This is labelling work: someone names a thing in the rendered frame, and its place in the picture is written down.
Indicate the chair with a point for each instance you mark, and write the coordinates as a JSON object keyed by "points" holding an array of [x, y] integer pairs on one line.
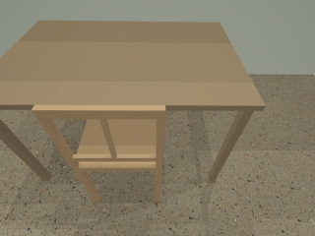
{"points": [[115, 138]]}

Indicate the table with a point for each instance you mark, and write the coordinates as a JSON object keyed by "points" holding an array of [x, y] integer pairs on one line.
{"points": [[186, 66]]}

